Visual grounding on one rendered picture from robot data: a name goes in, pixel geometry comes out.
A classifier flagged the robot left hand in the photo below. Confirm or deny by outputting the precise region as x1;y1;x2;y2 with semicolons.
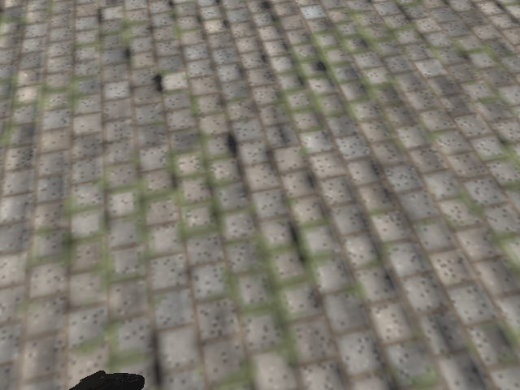
69;370;145;390

